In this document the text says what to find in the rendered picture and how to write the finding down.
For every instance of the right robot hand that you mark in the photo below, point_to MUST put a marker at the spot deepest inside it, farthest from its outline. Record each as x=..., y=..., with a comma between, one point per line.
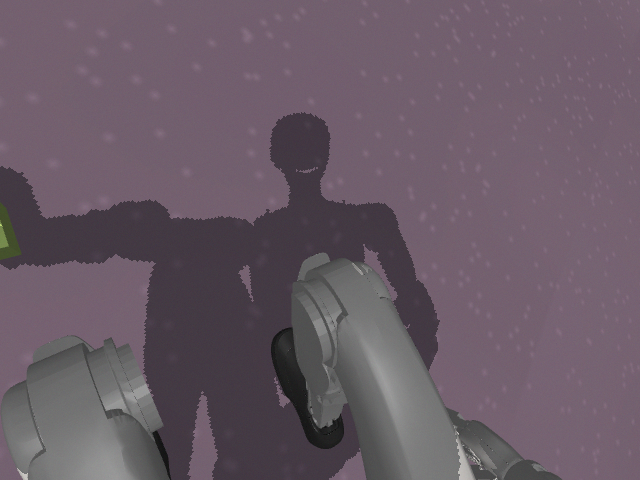
x=485, y=448

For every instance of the carton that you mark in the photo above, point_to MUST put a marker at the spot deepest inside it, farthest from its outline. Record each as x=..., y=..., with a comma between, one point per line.
x=8, y=243

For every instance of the right robot arm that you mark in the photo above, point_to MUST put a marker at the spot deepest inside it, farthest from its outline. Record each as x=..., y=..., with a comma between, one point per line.
x=529, y=470

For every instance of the right robot foot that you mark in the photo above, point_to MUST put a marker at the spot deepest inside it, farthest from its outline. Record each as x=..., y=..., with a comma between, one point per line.
x=293, y=384

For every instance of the left robot foot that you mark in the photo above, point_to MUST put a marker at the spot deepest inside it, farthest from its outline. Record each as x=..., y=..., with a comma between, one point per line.
x=162, y=451

